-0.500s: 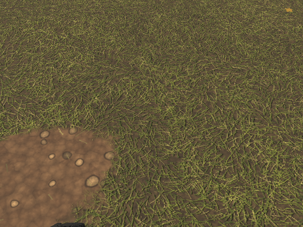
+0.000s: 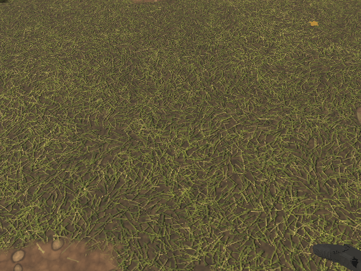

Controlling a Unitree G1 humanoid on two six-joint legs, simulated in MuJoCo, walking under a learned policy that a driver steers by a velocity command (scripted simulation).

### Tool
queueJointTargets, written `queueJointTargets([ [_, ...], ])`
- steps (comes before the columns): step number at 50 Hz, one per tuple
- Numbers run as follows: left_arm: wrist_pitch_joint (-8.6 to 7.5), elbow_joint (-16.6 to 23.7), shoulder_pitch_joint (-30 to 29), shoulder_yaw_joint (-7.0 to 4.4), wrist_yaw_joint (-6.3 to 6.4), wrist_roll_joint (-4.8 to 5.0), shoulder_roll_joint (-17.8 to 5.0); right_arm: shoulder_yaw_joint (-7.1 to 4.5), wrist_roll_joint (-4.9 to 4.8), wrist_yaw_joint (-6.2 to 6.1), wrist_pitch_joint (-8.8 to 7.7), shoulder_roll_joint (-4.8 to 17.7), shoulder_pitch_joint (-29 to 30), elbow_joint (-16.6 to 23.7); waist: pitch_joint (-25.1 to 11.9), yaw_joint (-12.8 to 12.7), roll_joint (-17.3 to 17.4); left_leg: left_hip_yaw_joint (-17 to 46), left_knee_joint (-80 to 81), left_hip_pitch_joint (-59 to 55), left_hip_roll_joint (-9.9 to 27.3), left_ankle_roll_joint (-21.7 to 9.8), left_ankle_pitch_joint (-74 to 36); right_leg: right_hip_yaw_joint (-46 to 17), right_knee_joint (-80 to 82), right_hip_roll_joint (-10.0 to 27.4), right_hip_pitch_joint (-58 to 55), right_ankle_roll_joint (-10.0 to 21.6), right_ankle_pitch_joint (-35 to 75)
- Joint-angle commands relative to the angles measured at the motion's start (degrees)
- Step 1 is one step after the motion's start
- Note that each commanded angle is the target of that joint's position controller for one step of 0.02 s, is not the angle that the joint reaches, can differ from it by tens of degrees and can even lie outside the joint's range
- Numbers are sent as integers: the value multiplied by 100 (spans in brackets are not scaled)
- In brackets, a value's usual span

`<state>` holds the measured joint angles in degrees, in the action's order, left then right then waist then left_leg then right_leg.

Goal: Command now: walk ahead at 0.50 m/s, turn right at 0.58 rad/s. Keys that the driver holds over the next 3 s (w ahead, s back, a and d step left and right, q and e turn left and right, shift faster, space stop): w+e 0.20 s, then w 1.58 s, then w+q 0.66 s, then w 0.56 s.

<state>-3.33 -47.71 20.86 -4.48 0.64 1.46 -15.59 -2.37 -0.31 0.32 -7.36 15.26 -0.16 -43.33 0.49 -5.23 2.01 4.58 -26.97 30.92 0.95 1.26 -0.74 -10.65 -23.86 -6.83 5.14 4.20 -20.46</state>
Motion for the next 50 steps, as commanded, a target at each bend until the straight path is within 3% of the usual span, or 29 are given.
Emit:
queueJointTargets([
  [1, 7, 400, -179, -148, 50, -30, -705, -300, -10, 9, -190, 872, -427, 280, -400, 646, -916, -133, 374, -1427, -66, -299, 380, -1264, -384, 1260, 220, 553, 2074],
  [2, -16, 523, -291, -38, 16, -81, -420, -385, 91, -30, -216, 1129, -1256, 178, -1106, 1043, -660, 398, 187, -2827, 598, -647, 469, -919, -1636, 944, 751, 355, 1946],
  [3, -72, 663, 239, 54, 16, -8, -89, -514, 198, -78, -154, 1598, -2092, 87, -1971, 1026, 598, 2403, 324, -4990, 1876, -1393, 1236, -73, -3558, 145, 2580, -88, 447],
  [4, -110, 746, 582, 86, 6, 91, -295, -497, 82, -27, -80, 1449, -2240, -35, -2154, 886, 1769, 4201, 823, -5398, 2524, -1764, 2356, 52, -4675, 267, 3804, -170, -1403],
  [5, -76, 662, 303, -38, 5, 130, -828, -353, 29, -34, -40, 877, -1901, 121, -1368, 967, 928, 3568, 933, -4743, 2318, -1518, 2911, -75, -5184, 634, 4173, -211, -962],
  [6, -31, 735, -164, -69, 6, 66, -905, -289, 34, -48, 20, 673, -1615, 184, -756, 976, 365, 2583, 996, -3944, 2036, -1261, 2466, 167, -5204, 850, 4120, -248, -470],
  [7, -19, 817, -405, -77, 1, -2, -807, -252, 74, -39, 56, 604, -1348, 175, -348, 844, 140, 1963, 1188, -3212, 1762, -1164, 1839, 249, -4937, 1014, 3936, -262, -109],
  [8, 8, 856, -469, -102, -18, -19, -720, -212, 104, -34, 58, 501, -1209, 152, -133, 708, 229, 1484, 1345, -2767, 1559, -1100, 1349, 249, -4684, 1182, 3740, -254, 111],
  [10, 87, 900, -375, -68, -63, 34, -455, -229, 95, -10, 21, 518, -1171, 78, -41, 589, 399, 801, 1637, -2336, 1368, -1116, 840, 422, -4480, 1314, 3459, -278, 329],
  [13, 112, 1063, -586, -18, -51, -22, -276, -298, 70, 29, -45, 695, -1384, -106, -4, 572, 190, 321, 1835, -2334, 1362, -1327, 91, 372, -3869, 1310, 3618, -344, 750],
  [16, 45, 1171, -968, 40, -106, -52, -200, -319, 24, 33, -3, 796, -1474, -221, 29, 635, 125, -181, 1877, -2521, 1247, -1291, -366, 506, -2749, 1274, 3582, -345, 1548],
  [19, -46, 1339, -1636, 121, -214, -65, -94, -326, -61, 11, 79, 916, -1702, -340, 185, 865, 124, -507, 1866, -2558, 1146, -1181, -319, 946, -1703, 1208, 3251, -313, 2136],
  [23, -85, 1615, -2218, 120, -309, -1, -197, -348, -135, 14, 217, 1082, -2131, -578, 347, 985, 262, -421, 1645, -3169, 1462, -1116, -480, 1128, -1055, 1066, 3195, -160, 1626],
  [25, -102, 1640, -2079, 57, -331, -19, -360, -363, -168, -9, 292, 1179, -2102, -639, 222, 766, 403, -470, 1236, -3416, 1550, -1011, -1414, 1256, -775, 888, 2745, 33, 1215],
  [26, -110, 1517, -1603, -29, -320, -52, -503, -363, -187, -27, 326, 1228, -2014, -652, -88, 429, 430, -657, 644, -3378, 1441, -900, -2353, 1414, -523, 695, 1950, 166, 1321],
  [27, -101, 1227, -726, -180, -281, -77, -765, -318, -175, -51, 344, 1140, -2025, -660, -633, 8, 333, -911, -372, -3014, 1187, -743, -2824, 1503, -388, 542, 624, 336, 1592],
  [28, -63, 1013, 326, -328, -190, -131, -1202, -201, -37, -71, 313, 899, -1983, -504, -1419, -403, -195, -1085, -2074, -1723, 914, -494, -1354, 407, -640, 1472, -1206, 683, 1928],
  [29, -52, 944, 499, -393, -176, -150, -1747, 41, 38, -4, 180, 161, -2602, -337, -2125, 65, -1721, -832, -4108, 560, -117, -164, 2992, -2440, -63, 2920, -2941, 1644, 1132],
  [30, -64, 947, 631, -265, -179, -115, -1218, -89, -109, 34, 49, 706, -2260, -426, -2288, -213, -1193, 36, -4818, 1175, 17, -221, 3456, -3017, 406, 2957, -2869, 1624, 720],
  [31, -92, 943, 256, -175, -186, -112, -1005, -159, -246, 53, -2, 921, -1743, -223, -1375, -142, -1043, -53, -4907, 1591, 281, -285, 3011, -2081, 475, 2730, -2188, 1367, 1094],
  [32, -102, 970, -146, -117, -194, -96, -830, -143, -195, 24, -6, 860, -1507, -188, -915, 53, -687, -163, -4598, 1439, 522, -290, 2486, -1370, 568, 2449, -1376, 1198, 1570],
  [33, -111, 993, -474, -68, -218, -120, -653, -166, -80, 3, 28, 827, -1428, -197, -580, 249, -570, -182, -4252, 1170, 662, -245, 2173, -908, 753, 2239, -652, 1109, 1966],
  [34, -136, 1010, -661, -33, -232, -165, -525, -180, -56, 11, 104, 772, -1571, -230, -473, 469, -657, -120, -4059, 773, 783, -224, 1948, -615, 966, 2093, -152, 1063, 2138],
  [36, -217, 938, -740, -58, -239, -143, -549, -146, -53, 13, 245, 540, -1733, -282, -370, 659, -637, -153, -3765, 453, 807, -140, 1731, -324, 1327, 2033, 342, 1135, 2248],
  [38, -278, 814, -675, -98, -207, -137, -676, -130, -2, -15, 320, 471, -1493, -187, -155, 691, -547, -165, -3321, 632, 820, -39, 1319, -23, 1539, 2004, 531, 1165, 2415],
  [40, -270, 693, -535, -113, -151, -127, -728, -107, 29, -8, 320, 424, -1109, -74, 1, 597, -492, -171, -2624, 816, 813, 9, 660, 255, 1632, 1909, 488, 1087, 2394],
  [43, -229, 552, -333, -130, -95, -102, -823, -50, 1, 66, 266, 315, -521, 58, 168, 381, -511, -309, -1469, 625, 633, -30, -274, 631, 1671, 1744, 470, 883, 2197],
  [47, -168, 282, 84, -168, -79, -26, -962, -34, -59, 167, 222, 364, 106, 271, 309, 140, -531, -390, -694, 532, 430, -131, -396, 632, 1487, 1945, -13, 776, 1908],
  [50, -89, 134, 142, -203, -42, 0, -1037, -68, -53, 243, 183, 498, 185, 388, 306, 220, -608, -381, -367, 476, 347, -353, 163, 527, 1130, 2191, -549, 638, 2231],
])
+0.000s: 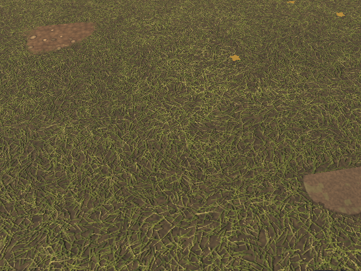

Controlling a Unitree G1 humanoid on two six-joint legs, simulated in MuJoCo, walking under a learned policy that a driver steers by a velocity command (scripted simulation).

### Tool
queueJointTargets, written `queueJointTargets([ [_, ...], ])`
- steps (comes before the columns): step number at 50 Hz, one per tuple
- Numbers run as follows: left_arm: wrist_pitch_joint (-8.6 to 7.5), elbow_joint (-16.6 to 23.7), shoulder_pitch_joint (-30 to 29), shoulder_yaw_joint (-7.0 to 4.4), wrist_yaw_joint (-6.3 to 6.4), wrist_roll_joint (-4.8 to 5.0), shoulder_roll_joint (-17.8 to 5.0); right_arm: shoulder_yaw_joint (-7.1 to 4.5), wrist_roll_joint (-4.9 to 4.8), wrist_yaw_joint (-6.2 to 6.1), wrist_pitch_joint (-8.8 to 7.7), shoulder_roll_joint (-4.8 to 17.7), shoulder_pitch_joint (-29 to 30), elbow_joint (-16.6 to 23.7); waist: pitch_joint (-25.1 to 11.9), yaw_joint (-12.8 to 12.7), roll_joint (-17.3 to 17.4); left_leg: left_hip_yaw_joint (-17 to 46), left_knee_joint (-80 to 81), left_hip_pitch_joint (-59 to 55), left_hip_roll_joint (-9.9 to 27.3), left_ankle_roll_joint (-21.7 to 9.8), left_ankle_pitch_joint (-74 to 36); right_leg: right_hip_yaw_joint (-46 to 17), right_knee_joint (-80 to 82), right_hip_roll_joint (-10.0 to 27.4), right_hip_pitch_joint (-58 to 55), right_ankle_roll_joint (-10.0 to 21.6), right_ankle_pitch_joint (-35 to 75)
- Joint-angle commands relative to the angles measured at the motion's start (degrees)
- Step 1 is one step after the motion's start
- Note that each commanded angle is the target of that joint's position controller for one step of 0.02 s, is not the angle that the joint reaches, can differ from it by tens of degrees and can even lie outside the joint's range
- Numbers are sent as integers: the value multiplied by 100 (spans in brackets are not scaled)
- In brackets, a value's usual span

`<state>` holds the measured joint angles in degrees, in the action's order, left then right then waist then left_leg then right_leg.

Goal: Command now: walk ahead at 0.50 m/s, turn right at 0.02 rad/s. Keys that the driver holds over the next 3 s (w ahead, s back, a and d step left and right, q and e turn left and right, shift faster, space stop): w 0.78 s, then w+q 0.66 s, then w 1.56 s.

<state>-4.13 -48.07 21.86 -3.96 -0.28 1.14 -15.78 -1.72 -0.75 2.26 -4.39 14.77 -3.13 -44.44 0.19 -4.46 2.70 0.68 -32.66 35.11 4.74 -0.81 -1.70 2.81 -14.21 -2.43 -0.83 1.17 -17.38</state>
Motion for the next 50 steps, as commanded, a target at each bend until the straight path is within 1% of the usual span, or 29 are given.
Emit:
queueJointTargets([
  [1, 28, 138, 13, -261, 62, 36, -1036, -155, -14, 59, -128, 596, 347, 482, 256, 240, -741, -64, 267, -170, -102, -225, 483, -830, -28, 1780, -80, 881, 2294],
  [3, 106, 139, -127, -219, 93, 16, -966, -346, 20, 18, -148, 913, -779, 158, -435, 827, -673, -406, 458, -1777, -456, -480, 526, -488, -1419, 1379, 55, 642, 3795],
  [4, 107, 237, -38, -97, 120, -82, -700, -478, 75, -34, -140, 1317, -1746, -42, -1253, 1141, -186, 406, 250, -3388, 301, -805, 176, -179, -3014, 1045, 971, 406, 2842],
  [5, -8, 336, 693, 93, 71, -88, -58, -588, 113, -33, -105, 1814, -2167, -143, -1969, 856, 1314, 3142, 783, -5452, 1630, -1757, 1367, -126, -5213, 12, 3382, -38, -241],
  [6, -128, 242, 466, 25, 50, -21, -453, -445, 10, -11, -98, 1310, -2250, -128, -2158, 1073, 1094, 4142, 1477, -5559, 1731, -1765, 2114, -964, -5990, 32, 4082, -2, -1560],
  [7, -186, 388, -20, -79, 26, 121, -806, -363, 1, -14, -106, 1082, -1863, -80, -1298, 1027, 708, 3333, 1530, -4925, 1576, -1480, 2207, -950, -6237, 340, 4559, 81, -1227],
  [8, -201, 494, -406, -62, 54, 115, -780, -322, 39, -23, -92, 949, -1453, 11, -818, 890, 252, 2623, 1578, -4141, 1357, -1319, 1793, -766, -6018, 642, 4492, 118, -716],
  [9, -180, 527, -608, -78, 85, 17, -731, -278, 89, -9, -93, 783, -1147, 37, -436, 735, 68, 2117, 1737, -3395, 1131, -1252, 1322, -704, -5622, 828, 4295, 114, -347],
  [11, -42, 447, -361, -100, 102, -9, -578, -230, 148, -6, -135, 595, -952, 51, -341, 442, 335, 1596, 2058, -2699, 864, -1218, 881, -749, -5226, 1028, 3674, 98, 65],
  [14, 72, 468, -481, -82, 122, -52, -407, -285, 123, -59, -195, 758, -1091, -67, -147, 372, 194, 1158, 2385, -2437, 837, -1366, 387, -681, -4690, 1080, 3768, -49, 482],
  [17, 70, 584, -1024, -47, 111, -100, -312, -321, 103, -152, -144, 856, -1333, -184, 14, 502, 40, 824, 2498, -2667, 781, -1293, 105, -652, -3752, 1096, 4118, -159, 1327],
  [21, 4, 710, -1675, 20, 14, -64, -166, -334, 28, -208, -73, 922, -1632, -323, 180, 735, 83, 388, 2467, -2845, 629, -1100, 49, -462, -2519, 905, 3914, -137, 2202],
  [26, -67, 942, -2335, 59, -159, -6, -198, -362, -30, -239, 97, 974, -2035, -542, 441, 945, 102, 444, 2148, -3458, 937, -1088, 143, -361, -1796, 720, 3947, -4, 1845],
  [29, -109, 896, -2012, -10, -235, -10, -391, -426, -73, -272, 182, 1113, -1912, -556, 265, 673, 257, 495, 1683, -3731, 1069, -937, -626, -256, -1526, 545, 3305, 212, 1292],
  [30, -120, 751, -1518, -91, -223, -32, -519, -429, -93, -286, 209, 1131, -1765, -527, -16, 365, 258, 337, 1124, -3683, 922, -830, -1502, -69, -1365, 356, 2554, 329, 1272],
  [31, -124, 457, -616, -235, -178, -58, -785, -376, -85, -290, 226, 974, -1760, -516, -600, -20, 107, 63, 32, -3340, 585, -644, -1821, -53, -1377, 318, 1268, 495, 1382],
  [32, -107, 292, 384, -356, -108, -130, -1256, -247, 50, -299, 210, 659, -1858, -376, -1498, -314, -696, -264, -1920, -2171, 185, -373, -181, -1441, -1487, 1490, -427, 921, 1472],
  [33, -94, 165, 554, -385, -157, -89, -1515, -91, 32, -256, 74, 52, -2531, -324, -2010, 75, -2083, 53, -3653, 28, -856, -83, 3393, -4092, -711, 2464, -1975, 1766, 28],
  [34, -91, 211, 490, -248, -168, 4, -981, -223, -89, -224, -40, 662, -2135, -343, -1686, -169, -1466, 681, -4204, 717, -549, -155, 3518, -4272, -306, 2358, -1759, 1564, -937],
  [35, -92, 261, 106, -163, -149, -16, -738, -291, -187, -197, -111, 890, -1601, -160, -915, -128, -1213, 532, -4267, 1069, -289, -240, 3029, -3537, -205, 2208, -1107, 1363, -838],
  [36, -81, 332, -304, -121, -141, -71, -635, -283, -151, -226, -132, 839, -1338, -101, -529, 44, -734, 403, -4004, 874, -16, -242, 2468, -2954, -92, 2002, -340, 1250, -293],
  [37, -86, 367, -588, -84, -146, -138, -497, -313, -57, -243, -116, 797, -1243, -89, -243, 202, -658, 396, -3657, 660, 152, -212, 2082, -2507, 59, 1791, 272, 1215, 198],
  [39, -135, 331, -764, -49, -139, -191, -353, -332, -59, -250, 11, 639, -1531, -176, -197, 490, -851, 421, -3292, 48, 334, -158, 1729, -1944, 312, 1549, 891, 1176, 891],
  [43, -193, 105, -574, -133, -35, -204, -568, -311, -34, -296, 200, 487, -1247, -132, 100, 487, -591, 496, -2447, 426, 387, 34, 997, -1177, 585, 1595, 1007, 1180, 1815],
  [46, -184, 12, -535, -145, 59, -196, -661, -286, 3, -209, 138, 366, -735, 76, 149, 361, -559, 493, -1322, 259, 160, -36, -110, -408, 601, 1354, 990, 899, 2281],
  [47, -182, -46, -451, -163, 62, -245, -708, -259, 23, -184, 140, 260, -701, 75, 11, 321, -642, 301, -1325, -123, 81, -16, -411, -156, 532, 1280, 1065, 890, 2525],
  [48, -175, -71, -438, -157, 64, -237, -686, -258, 7, -162, 153, 263, -648, 111, 41, 305, -643, 224, -1217, -240, 32, -19, -525, 8, 521, 1259, 1091, 867, 2527],
  [49, -226, -75, -333, -197, 56, -367, -805, -361, 44, -111, 147, 453, -1083, -108, -235, 399, -565, 170, -2099, -587, -5, -24, -1034, -15, 203, 1562, 1091, 997, 2819],
  [50, -230, -87, -364, -177, 50, -338, -701, -402, 27, -87, 168, 533, -1122, -116, -136, 431, -500, 343, -2227, -241, 50, -72, -803, 52, 20, 1619, 874, 986, 2939],
])
Over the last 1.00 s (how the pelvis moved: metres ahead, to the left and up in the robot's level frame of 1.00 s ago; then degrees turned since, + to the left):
0.52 -0.09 0.00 -13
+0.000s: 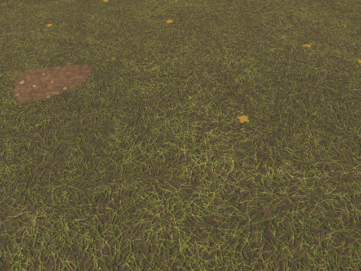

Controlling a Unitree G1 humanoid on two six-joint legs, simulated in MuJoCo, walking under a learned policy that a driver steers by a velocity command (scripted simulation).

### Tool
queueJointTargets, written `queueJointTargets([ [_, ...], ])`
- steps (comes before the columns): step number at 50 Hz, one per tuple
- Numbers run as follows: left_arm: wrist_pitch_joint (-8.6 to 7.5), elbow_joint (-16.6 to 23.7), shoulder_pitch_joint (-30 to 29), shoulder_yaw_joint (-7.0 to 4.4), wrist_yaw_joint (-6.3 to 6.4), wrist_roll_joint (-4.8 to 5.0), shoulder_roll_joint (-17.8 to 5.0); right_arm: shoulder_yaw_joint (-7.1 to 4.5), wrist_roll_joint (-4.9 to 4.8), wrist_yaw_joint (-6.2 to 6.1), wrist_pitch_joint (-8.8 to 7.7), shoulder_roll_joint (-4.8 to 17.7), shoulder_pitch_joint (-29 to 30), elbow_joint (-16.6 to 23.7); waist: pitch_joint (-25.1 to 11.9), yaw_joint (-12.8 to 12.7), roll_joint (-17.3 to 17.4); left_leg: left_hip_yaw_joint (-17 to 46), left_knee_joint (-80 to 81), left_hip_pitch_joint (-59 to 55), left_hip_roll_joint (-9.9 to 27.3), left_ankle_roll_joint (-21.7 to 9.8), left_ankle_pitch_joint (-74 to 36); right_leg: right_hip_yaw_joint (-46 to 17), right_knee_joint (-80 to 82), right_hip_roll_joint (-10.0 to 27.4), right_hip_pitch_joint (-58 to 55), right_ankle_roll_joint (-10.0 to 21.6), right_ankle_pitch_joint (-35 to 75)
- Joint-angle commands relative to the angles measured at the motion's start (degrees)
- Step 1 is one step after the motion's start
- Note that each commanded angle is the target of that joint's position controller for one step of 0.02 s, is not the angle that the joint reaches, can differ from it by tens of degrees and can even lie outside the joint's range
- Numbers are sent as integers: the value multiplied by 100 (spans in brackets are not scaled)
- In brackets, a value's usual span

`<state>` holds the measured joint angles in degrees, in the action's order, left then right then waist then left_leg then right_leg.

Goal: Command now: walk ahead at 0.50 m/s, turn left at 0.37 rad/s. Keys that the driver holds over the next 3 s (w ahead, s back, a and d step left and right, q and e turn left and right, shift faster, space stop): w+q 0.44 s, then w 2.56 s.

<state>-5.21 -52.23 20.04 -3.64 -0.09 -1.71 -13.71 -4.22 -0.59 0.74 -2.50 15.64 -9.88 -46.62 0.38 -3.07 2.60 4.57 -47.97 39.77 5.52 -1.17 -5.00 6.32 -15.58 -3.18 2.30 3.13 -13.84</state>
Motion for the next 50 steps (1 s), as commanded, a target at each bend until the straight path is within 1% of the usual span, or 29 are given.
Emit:
queueJointTargets([
  [1, -100, 322, -212, -199, 45, 3, -836, -165, 19, 78, -5, 477, -283, 173, 38, 245, -547, -23, -711, -434, -33, -89, -217, -260, 44, 1754, 388, 758, 2732],
  [5, 40, 352, -150, -243, 130, 87, -925, -176, 89, 207, 19, 426, 83, 527, 311, 164, -662, -585, -787, -97, -228, -305, 1078, -96, -817, 1965, -280, 625, 4289],
  [8, 167, 359, -395, -276, 196, 322, -1137, -305, -71, 215, 67, 531, -936, 481, 59, 837, -824, -1271, 1012, -2310, -934, -592, 2394, 180, -2795, 1664, 539, 406, 5583],
  [9, 111, 488, -618, -283, 183, 366, -1173, -513, -97, 166, 20, 1131, -1936, 289, -345, 1353, -61, -429, 1706, -3725, -558, -973, 979, 264, -4741, 1261, 1520, 143, 4171],
  [10, -46, 618, -92, -132, 117, 129, -464, -514, -140, 115, 14, 1521, -1522, 384, -553, 548, 1719, 1972, 1850, -4908, 583, -1810, -544, -46, -6965, 160, 3523, -149, -1780],
  [11, -320, 847, -157, -131, 0, 170, -668, -323, -138, 206, -152, 1257, -1759, 618, -1348, 603, 1225, 3957, 2546, -5333, 1218, -2641, -799, -1250, -7320, -10, 4419, -131, -2137],
  [12, -387, 1147, -1097, -231, -27, 459, -965, -275, -80, 251, -215, 866, -1822, 523, -848, 820, 488, 3757, 2744, -4907, 1157, -2543, -106, -1417, -7081, 174, 4785, -75, -1691],
  [13, -331, 1282, -1239, -231, -22, 488, -926, -239, -143, 242, -239, 783, -1396, 596, -300, 527, -67, 3238, 2551, -4287, 1077, -2319, 35, -1416, -6505, 440, 4856, -127, -1384],
  [14, -219, 1182, -1143, -252, 18, 322, -915, -177, -181, 189, -235, 636, -1009, 727, -220, 347, -249, 2754, 2530, -3697, 971, -2115, -52, -1393, -5991, 680, 4517, -183, -1163],
  [18, -13, 1338, -1381, -99, -67, 55, -390, -210, -64, -143, -76, 833, -852, 933, -154, 253, -231, 1643, 2557, -2401, 414, -1699, -791, -948, -4074, 722, 3501, -429, -440],
  [19, -96, 1193, -1351, -74, -157, 32, -457, -230, 7, -240, -86, 957, -1175, 845, -477, 347, -339, 1495, 2197, -2647, 393, -1577, -904, -952, -4100, 670, 3404, -352, 963],
  [20, -170, 1386, -2009, -191, -204, 154, -745, -227, -61, -377, -159, 942, -1945, 569, -329, 640, -146, 1783, 2177, -3540, 403, -1437, 64, -1347, -3632, 705, 4483, -257, 1462],
  [22, -232, 1649, -2616, -128, -278, 74, -717, -158, -141, -511, -170, 761, -2007, 497, 20, 720, -11, 1621, 2162, -3167, 85, -1307, 1387, -1320, -2205, 578, 4523, -230, 2512],
  [24, -246, 1587, -2507, -17, -381, -44, -331, -133, -79, -509, -113, 721, -1687, 512, 19, 711, 143, 1113, 1982, -1894, -274, -1064, 2000, -995, -1786, 310, 2987, -124, 4158],
  [26, -157, 1606, -2279, -21, -464, 35, -326, -94, -52, -436, -113, 673, -1616, 512, 12, 634, 360, 1113, 1643, -1254, -309, -976, 2326, -961, -1992, 240, 2286, -8, 4314],
  [31, -132, 1735, -2545, -16, -477, 118, -441, -78, -222, -513, 80, 462, -1855, 444, 303, 881, 385, 1455, 228, -2771, -207, -703, 2173, -1185, -837, 646, 2915, -144, 3800],
  [33, -183, 1409, -1793, -151, -407, 140, -690, -57, -205, -525, 101, 391, -1764, 389, 162, 639, 241, 1428, -1025, -3396, -398, -584, 1451, -1169, -34, 925, 2515, -154, 4078],
  [34, -195, 1125, -811, -197, -347, 148, -689, -67, -249, -484, 108, 481, -1689, 298, -192, 155, 173, 1050, -2070, -3271, -618, -368, 1269, -954, 529, 913, 1435, -86, 4450],
  [35, -142, 673, 356, -304, -322, 156, -843, -93, -93, -343, 9, 373, -1771, 121, -647, -292, -305, 878, -3882, -1867, -884, -238, 2286, -1190, -81, 1253, -617, 123, 4560],
  [36, -144, 356, 1373, -190, -411, 6, -940, 63, -79, -177, -106, -291, -2218, 6, -1293, -400, -1255, 984, -6324, 319, -1545, -40, 5799, -1491, -2258, 1677, -2812, 303, 6235],
  [37, -94, 300, 1300, -241, -421, 106, -1171, 160, -248, -156, -218, -118, -3031, 165, -1755, 71, -2423, 1156, -6644, 1348, -1173, 118, 5269, -2487, -2695, 2149, -3386, 664, 6344],
  [38, 60, 383, 1181, -299, -377, 207, -1074, 139, -250, -121, -303, 185, -2640, 243, -1721, -164, -1995, 985, -6358, 1984, -931, 150, 4868, -2791, -2310, 2284, -3171, 998, 5196],
  [39, 150, 157, 1018, -455, -285, 308, -1626, 209, -422, -167, -363, 188, -2163, 604, -1937, 53, -2027, 567, -6467, 2660, -730, 151, 4259, -4290, -1259, 2839, -3001, 1724, 1297],
  [40, 184, 373, 530, -319, -248, 228, -1245, 154, -370, -307, -305, 434, -1627, 661, -1529, 92, -819, 78, -6418, 2425, -410, 101, 3538, -5000, -199, 2857, -1790, 1799, -607],
  [41, 41, 529, -78, -178, -169, 124, -987, 48, -371, -382, -255, 717, -934, 798, -761, 252, -835, 597, -5162, 2252, -178, -83, 2610, -4992, -230, 3016, -571, 1745, -220],
  [42, -83, 486, -361, -33, -165, 65, -647, 35, -180, -413, -167, 768, -783, 741, -287, 397, -498, 585, -4681, 1704, 41, -135, 2415, -4370, -373, 2736, 527, 1527, 575],
  [43, -101, 462, -664, 55, -138, 110, -499, 21, -37, -376, -101, 514, -626, 789, 401, 679, -501, 495, -3175, 1038, 209, 13, 1999, -3131, -161, 2019, 1823, 1128, 1210],
  [46, -80, 293, -332, 35, 38, 103, -632, 128, 167, -234, -197, 0, -210, 996, 47, 471, -1192, -67, -670, -551, 32, 263, 457, -1643, 132, 1157, 2266, 892, 2721],
  [50, 57, 41, 344, -76, 97, 363, -863, 190, 18, -72, -131, -174, 449, 1111, -81, 87, -726, -297, 944, -640, -286, 166, 213, -1585, 85, 1450, 891, 823, 2863],
])
Over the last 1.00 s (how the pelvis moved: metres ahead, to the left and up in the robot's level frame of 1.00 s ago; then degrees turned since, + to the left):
0.52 -0.02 0.01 3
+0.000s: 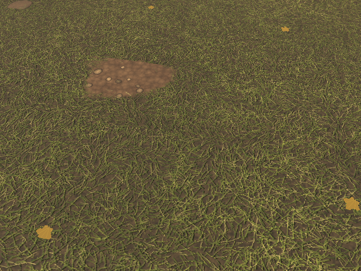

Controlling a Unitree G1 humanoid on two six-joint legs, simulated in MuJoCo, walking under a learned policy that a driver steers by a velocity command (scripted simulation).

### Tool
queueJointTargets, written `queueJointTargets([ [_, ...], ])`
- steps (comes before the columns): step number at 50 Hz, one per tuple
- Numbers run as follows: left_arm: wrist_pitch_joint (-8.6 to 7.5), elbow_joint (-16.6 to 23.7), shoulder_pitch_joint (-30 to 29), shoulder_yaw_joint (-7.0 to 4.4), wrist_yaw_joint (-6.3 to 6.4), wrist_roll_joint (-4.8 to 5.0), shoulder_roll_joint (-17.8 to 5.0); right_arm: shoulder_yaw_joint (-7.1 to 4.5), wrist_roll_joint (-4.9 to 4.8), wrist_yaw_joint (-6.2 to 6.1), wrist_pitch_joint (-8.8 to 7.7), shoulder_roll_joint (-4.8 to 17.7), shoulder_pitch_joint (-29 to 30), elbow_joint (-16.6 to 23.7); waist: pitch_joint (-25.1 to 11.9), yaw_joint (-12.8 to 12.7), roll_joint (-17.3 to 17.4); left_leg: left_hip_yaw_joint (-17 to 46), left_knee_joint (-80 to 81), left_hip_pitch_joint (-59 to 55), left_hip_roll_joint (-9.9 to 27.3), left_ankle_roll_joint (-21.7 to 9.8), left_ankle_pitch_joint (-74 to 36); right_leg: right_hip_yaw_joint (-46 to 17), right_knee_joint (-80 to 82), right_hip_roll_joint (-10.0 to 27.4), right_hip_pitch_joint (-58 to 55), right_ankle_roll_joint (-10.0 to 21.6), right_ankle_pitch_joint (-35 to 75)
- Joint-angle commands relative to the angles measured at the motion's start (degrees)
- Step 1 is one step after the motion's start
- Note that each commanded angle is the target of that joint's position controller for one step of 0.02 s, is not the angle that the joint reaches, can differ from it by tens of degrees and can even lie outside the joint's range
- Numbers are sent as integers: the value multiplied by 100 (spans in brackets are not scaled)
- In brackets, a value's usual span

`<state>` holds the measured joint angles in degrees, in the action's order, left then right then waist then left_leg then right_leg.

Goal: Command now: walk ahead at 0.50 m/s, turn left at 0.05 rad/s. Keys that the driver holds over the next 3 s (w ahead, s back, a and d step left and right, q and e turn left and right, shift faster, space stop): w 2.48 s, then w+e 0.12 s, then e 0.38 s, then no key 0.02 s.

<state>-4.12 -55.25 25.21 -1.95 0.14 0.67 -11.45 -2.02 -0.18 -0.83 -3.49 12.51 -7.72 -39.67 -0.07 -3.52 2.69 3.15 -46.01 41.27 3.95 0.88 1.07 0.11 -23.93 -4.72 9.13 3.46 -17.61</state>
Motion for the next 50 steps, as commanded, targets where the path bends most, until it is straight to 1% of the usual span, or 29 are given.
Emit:
queueJointTargets([
  [1, -1, 251, 49, -240, 66, 156, -1026, -39, -40, 120, -35, 156, 496, 512, 77, 16, -618, -163, 972, -576, -138, -115, -396, -1034, 873, 1674, -140, 761, 2962],
  [4, 151, 121, 373, -260, 59, 100, -1048, -63, -64, 261, -100, 213, 1024, 713, 329, -143, -542, -264, 1403, -382, -249, -359, 26, -1149, 703, 1851, -809, 734, 2783],
  [7, 248, 188, 56, -285, 79, 53, -1221, -264, -23, 302, -161, 563, 279, 602, -133, 395, -570, -470, 1828, -2000, -521, -667, 97, -822, -191, 1598, -746, 501, 4325],
  [8, 248, 314, -164, -244, 80, -1, -1150, -398, 28, 263, -154, 875, -803, 352, -836, 862, -430, -25, 1509, -3640, -137, -971, -486, -554, -1378, 1283, -18, 301, 4162],
  [9, 153, 424, 228, -78, 59, -96, -675, -526, 61, 229, -144, 1357, -1675, 243, -1832, 1007, 456, 1908, 1529, -5911, 1153, -1753, -149, -171, -3639, 517, 1895, -48, 2005],
  [10, 43, 406, 364, -24, -35, -70, -626, -505, -94, 268, -111, 1241, -1974, 79, -2366, 1030, 1303, 3714, 2357, -6431, 1828, -2217, 810, -546, -4840, 120, 2951, -111, -1443],
  [11, -13, 506, -19, -188, -64, 83, -1098, -411, -121, 254, -84, 987, -1652, 101, -1472, 990, 844, 3388, 2627, -5879, 1670, -1947, 1635, -696, -5203, 452, 3631, -92, -1307],
  [12, -19, 667, -574, -221, -35, 145, -1183, -362, -52, 226, -69, 892, -1216, 185, -742, 881, 445, 2704, 2796, -4978, 1488, -1757, 1431, -526, -5121, 679, 3706, -94, -792],
  [14, 68, 688, -715, -250, 39, 15, -1028, -289, 65, 290, -117, 659, -607, 221, -136, 442, 20, 1776, 3137, -3524, 1024, -1544, 421, -493, -4320, 1026, 3099, -184, -213],
  [16, 178, 617, -526, -242, 72, -16, -838, -286, 58, 326, -182, 608, -359, 204, -89, 176, 141, 1295, 3414, -2780, 834, -1497, 29, -473, -3709, 1134, 2390, -273, -89],
  [21, 125, 925, -1418, -168, 36, -182, -580, -430, 76, 134, -155, 1042, -750, -243, -283, 305, 20, 499, 3483, -2808, 634, -1450, -1165, -309, -2301, 1065, 2142, -348, 1507],
  [23, 100, 680, -1023, -248, -53, -118, -735, -471, 132, 165, -181, 1131, -935, -359, -601, 240, 63, 307, 3186, -2644, 689, -1477, -1225, -230, -2933, 951, 1612, -345, 2413],
  [26, 106, 925, -1700, -270, -107, -50, -843, -389, 18, 190, -171, 855, -1226, -512, -94, 417, -5, 648, 2924, -3209, 913, -1514, -693, -327, -2945, 1062, 2621, -201, 1695],
  [29, 34, 1141, -2101, -272, -266, -16, -889, -424, 3, 157, -91, 978, -1424, -539, 55, 525, 201, 847, 2446, -3637, 1068, -1525, -751, -215, -2717, 1019, 2965, -113, 1123],
  [31, -28, 1033, -1648, -301, -330, -17, -891, -441, -60, 114, -27, 1076, -1172, -419, -100, 296, 433, 764, 2014, -3265, 1008, -1496, -1350, 92, -2541, 824, 2141, -47, 695],
  [32, -54, 809, -952, -361, -322, -51, -966, -454, -98, 94, -5, 1145, -825, -304, -312, -55, 426, 491, 1416, -2654, 803, -1379, -2187, 378, -2332, 556, 955, 10, 642],
  [33, -110, 440, 220, -477, -310, -63, -1111, -418, -182, 76, -41, 1091, -456, -245, -573, -733, 109, 122, 101, -1934, 430, -1158, -2560, 654, -1706, 307, -512, 98, 1179],
  [34, -145, 145, 1288, -592, -270, -115, -1473, -368, -174, 38, -153, 907, -70, -98, -613, -1314, -620, -182, -2157, -806, -116, -754, -1459, 4, -899, 795, -1485, 424, 1317],
  [35, -166, 321, 794, -508, -269, -4, -1615, -198, -62, 68, -274, 235, -955, -84, -620, -406, -2200, 45, -3939, 504, -866, -598, 2898, -2467, -265, 2133, -1685, 1155, 1626],
  [36, -137, 505, 496, -299, -313, 169, -1086, -208, -211, 128, -405, 388, -1234, -169, -353, -112, -1759, 749, -4041, 1155, -880, -722, 3201, -3048, -31, 2384, -1541, 1467, 2773],
  [37, -119, 425, 504, -391, -339, 111, -1246, -216, -378, 119, -382, 499, -680, 122, -153, -42, -1380, 647, -4089, 1897, -788, -751, 2908, -3437, 199, 2644, -1524, 1641, 1545],
  [38, -139, 598, 24, -277, -363, 70, -986, -227, -304, 54, -280, 614, -179, 247, 216, 73, -323, 511, -3702, 1843, -433, -772, 2521, -3118, 305, 2538, -829, 1467, 1276],
  [41, -201, 781, -876, -176, -243, 2, -869, -236, -126, 107, -68, 697, -211, 251, 526, 568, -417, 404, -1872, 594, 142, -464, 1722, -2062, 496, 2146, 874, 1196, 1466],
  [42, -209, 667, -654, -247, -168, -149, -1098, -223, -47, 179, -63, 568, -221, 129, 265, 512, -381, 178, -2011, 397, 133, -475, 724, -1891, 319, 2044, 816, 1194, 1500],
  [43, -287, 666, -419, -203, -34, -87, -952, -286, -131, 260, -126, 774, 252, 255, 423, 413, -302, 385, -1012, 815, 207, -529, -191, -1501, 135, 1703, 495, 914, 703],
  [44, -338, 546, 13, -184, 55, -44, -898, -219, -42, 351, -193, 596, 664, 337, 355, 141, -478, 180, -495, 971, 104, -564, -910, -1428, 55, 1631, 234, 882, 604],
  [46, -256, 566, 129, -158, 196, 41, -781, -116, 132, 547, -296, 263, 972, 388, 165, 39, -426, -328, 1176, -1078, -326, -644, -3191, -541, -86, 1013, 1420, 587, -113],
  [48, -197, 502, 295, -212, 206, 68, -874, -107, 40, 634, -256, 205, 1069, 364, 115, -3, -614, -451, 1291, -2042, -521, -666, -3765, -383, -303, 1008, 1789, 482, -421],
  [50, -92, 461, 551, -190, 168, 109, -668, -99, -68, 662, -174, 278, 1355, 443, 401, -167, -616, -389, 1616, -1585, -446, -722, -3202, -525, -880, 1107, 1201, 449, -610],
])
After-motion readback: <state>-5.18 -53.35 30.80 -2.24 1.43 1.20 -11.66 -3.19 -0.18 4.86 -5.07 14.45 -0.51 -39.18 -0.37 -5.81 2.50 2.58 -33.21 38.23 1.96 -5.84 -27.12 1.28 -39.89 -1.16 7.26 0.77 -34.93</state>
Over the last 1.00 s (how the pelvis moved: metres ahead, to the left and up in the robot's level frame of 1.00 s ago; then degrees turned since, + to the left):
0.58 0.06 -0.18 20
